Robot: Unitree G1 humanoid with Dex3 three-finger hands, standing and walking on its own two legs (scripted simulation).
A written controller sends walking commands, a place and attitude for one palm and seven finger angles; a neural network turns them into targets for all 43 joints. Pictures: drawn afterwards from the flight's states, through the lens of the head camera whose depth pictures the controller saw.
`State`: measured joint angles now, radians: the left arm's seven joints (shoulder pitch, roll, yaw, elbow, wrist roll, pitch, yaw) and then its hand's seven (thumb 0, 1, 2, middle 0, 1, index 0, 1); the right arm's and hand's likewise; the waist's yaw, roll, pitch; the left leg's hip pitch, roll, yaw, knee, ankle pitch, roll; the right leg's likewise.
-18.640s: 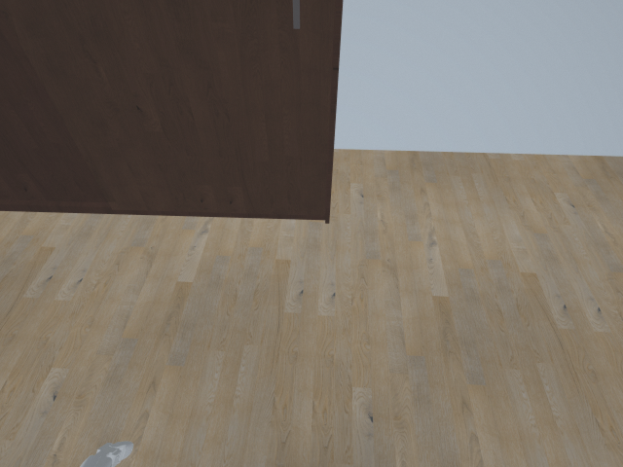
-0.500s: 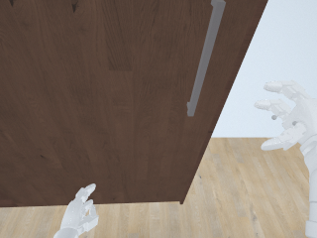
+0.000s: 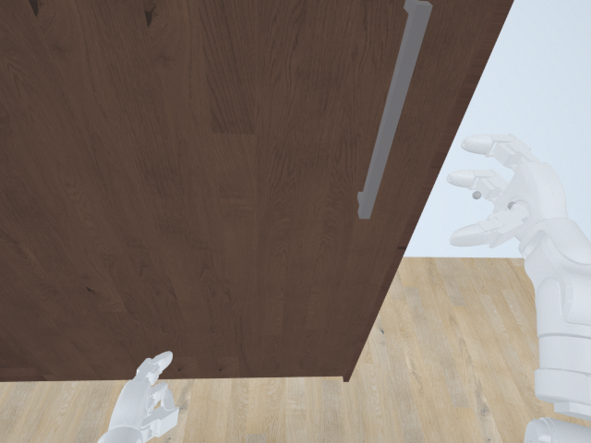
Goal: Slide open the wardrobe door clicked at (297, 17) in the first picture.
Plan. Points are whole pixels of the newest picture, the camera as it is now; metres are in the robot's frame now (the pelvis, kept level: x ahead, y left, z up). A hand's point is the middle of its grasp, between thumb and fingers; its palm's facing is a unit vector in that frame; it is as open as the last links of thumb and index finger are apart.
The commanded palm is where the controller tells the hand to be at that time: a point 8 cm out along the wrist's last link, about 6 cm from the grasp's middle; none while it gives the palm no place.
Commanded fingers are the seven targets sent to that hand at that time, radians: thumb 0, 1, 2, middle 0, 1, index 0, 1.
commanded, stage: move the hooked fingers beside the handle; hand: right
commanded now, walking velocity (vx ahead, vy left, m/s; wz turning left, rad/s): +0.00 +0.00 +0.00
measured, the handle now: (383, 126) +0.48 -0.08 +0.23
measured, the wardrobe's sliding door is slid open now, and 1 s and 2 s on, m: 0.00 0.00 0.00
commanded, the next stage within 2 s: feel for the door with the fingertips in 1.40 s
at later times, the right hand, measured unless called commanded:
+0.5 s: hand (444, 170) +0.41 -0.16 +0.21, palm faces -0.05 +1.00 -0.01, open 14.0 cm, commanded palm +0.40 -0.21 +0.21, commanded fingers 0.00 0.50 -0.30 0.30 1.20 0.30 1.20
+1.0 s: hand (441, 174) +0.41 -0.15 +0.20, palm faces -0.04 +1.00 -0.01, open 14.0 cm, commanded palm +0.40 -0.20 +0.21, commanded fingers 0.00 0.50 -0.30 0.30 1.20 0.30 1.20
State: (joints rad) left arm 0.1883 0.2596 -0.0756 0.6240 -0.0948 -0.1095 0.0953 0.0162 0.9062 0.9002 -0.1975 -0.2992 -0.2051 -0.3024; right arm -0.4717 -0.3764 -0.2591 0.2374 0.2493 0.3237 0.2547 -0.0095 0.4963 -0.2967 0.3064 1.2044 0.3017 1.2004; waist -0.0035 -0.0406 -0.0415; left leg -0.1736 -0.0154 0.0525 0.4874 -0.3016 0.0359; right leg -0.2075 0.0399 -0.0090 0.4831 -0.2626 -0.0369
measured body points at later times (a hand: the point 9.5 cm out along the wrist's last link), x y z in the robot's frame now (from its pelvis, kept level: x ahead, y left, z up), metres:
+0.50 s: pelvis +0.00 +0.01 +0.00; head -0.01 +0.02 +0.45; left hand +0.13 +0.26 -0.10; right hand +0.41 -0.21 +0.21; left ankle -0.02 +0.09 -0.74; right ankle +0.00 -0.10 -0.74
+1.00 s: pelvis +0.00 +0.00 +0.00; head -0.01 +0.02 +0.45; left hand +0.12 +0.26 -0.10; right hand +0.41 -0.21 +0.21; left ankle -0.02 +0.09 -0.74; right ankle +0.00 -0.10 -0.74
